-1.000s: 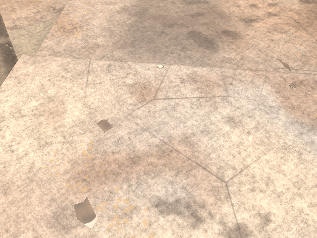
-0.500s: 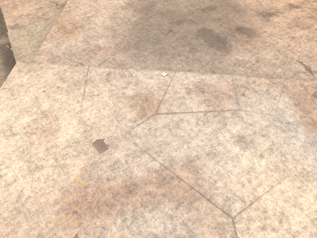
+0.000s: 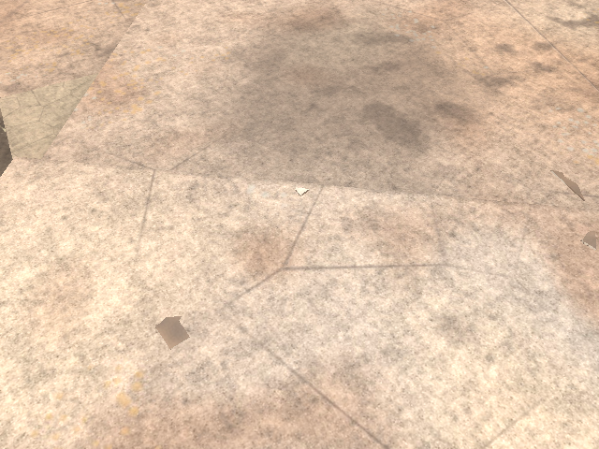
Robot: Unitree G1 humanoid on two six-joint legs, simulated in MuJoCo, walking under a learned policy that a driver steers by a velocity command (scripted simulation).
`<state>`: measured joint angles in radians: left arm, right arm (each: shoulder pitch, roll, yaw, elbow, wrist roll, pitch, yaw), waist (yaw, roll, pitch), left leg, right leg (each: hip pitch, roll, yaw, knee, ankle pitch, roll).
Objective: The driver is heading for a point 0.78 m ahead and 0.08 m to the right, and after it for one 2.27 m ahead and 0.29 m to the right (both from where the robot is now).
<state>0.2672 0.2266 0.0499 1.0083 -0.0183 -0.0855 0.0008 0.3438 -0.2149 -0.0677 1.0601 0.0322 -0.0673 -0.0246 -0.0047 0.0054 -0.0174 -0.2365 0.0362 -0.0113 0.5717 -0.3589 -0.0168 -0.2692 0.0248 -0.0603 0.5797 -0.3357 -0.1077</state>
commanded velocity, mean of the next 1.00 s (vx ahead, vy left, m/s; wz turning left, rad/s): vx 0.18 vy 0.00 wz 0.00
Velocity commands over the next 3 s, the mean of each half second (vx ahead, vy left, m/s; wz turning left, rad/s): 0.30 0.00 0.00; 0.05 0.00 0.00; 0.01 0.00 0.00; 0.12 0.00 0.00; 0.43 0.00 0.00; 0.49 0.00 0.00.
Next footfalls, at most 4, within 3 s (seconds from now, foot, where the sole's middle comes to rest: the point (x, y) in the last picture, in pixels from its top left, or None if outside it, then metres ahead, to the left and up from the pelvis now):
0.42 left None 0.35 0.12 -0.77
0.76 right None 0.28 -0.10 -0.77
2.04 right None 0.34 -0.12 -0.77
2.50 left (260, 368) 0.71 0.13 -0.77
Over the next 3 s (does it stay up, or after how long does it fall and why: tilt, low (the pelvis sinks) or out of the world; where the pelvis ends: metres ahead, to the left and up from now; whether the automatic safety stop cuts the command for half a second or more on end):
stays up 0.84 0.00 0.00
